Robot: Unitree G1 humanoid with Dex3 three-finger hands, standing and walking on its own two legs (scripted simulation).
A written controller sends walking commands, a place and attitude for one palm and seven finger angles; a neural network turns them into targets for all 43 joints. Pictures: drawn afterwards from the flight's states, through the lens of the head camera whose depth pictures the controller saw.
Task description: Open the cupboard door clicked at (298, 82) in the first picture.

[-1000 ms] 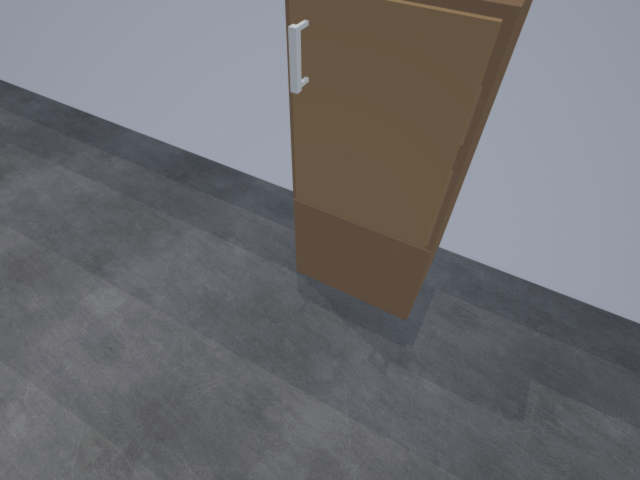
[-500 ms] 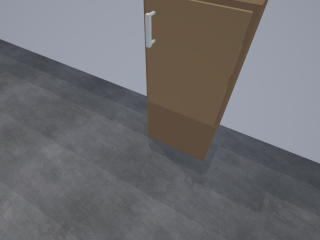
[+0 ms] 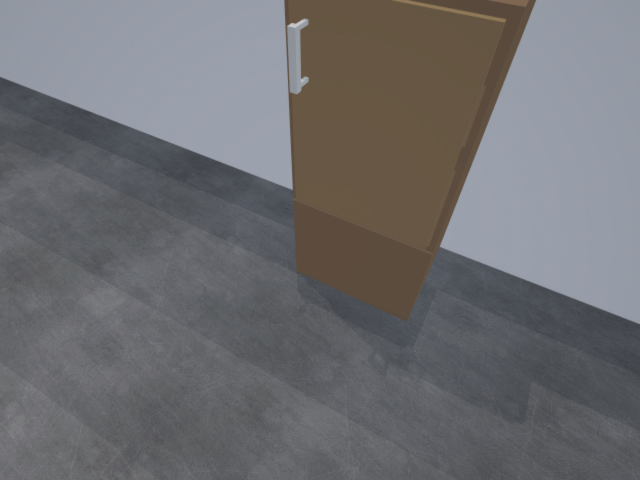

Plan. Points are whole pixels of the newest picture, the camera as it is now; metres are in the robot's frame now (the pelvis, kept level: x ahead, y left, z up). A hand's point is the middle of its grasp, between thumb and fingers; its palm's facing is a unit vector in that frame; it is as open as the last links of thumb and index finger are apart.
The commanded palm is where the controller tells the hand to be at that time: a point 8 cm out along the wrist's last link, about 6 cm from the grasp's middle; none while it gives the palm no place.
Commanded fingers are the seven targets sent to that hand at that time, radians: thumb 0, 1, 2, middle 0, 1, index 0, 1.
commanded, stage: turn to face it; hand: left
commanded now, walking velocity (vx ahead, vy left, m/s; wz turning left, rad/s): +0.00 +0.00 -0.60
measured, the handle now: (299, 57) +0.91 +0.09 +0.10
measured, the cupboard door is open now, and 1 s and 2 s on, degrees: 0 0 0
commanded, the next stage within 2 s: take the last steps up to it in 0.78 s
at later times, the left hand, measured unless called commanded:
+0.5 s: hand out of the picture +0.04 +0.15 -0.17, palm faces -0.16 -0.95 -0.28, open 7.4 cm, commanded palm none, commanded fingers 0.00 0.90 0.90 -0.20 -0.30 -0.20 -0.30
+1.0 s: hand out of the picture +0.13 +0.17 -0.19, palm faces -0.31 -0.93 -0.19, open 7.4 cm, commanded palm none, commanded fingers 0.00 0.90 0.90 -0.20 -0.30 -0.20 -0.30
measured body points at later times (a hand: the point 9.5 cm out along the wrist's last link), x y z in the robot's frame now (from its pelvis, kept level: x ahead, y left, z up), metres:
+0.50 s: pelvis -0.02 -0.04 -0.01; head +0.03 -0.08 +0.44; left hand +0.05 +0.20 -0.15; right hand -0.02 -0.30 -0.17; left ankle -0.03 +0.11 -0.67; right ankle -0.04 -0.11 -0.75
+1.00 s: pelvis +0.02 +0.01 -0.01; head +0.06 +0.01 +0.44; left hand +0.15 +0.22 -0.17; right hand -0.02 -0.23 -0.15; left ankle +0.03 +0.11 -0.75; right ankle -0.05 -0.11 -0.71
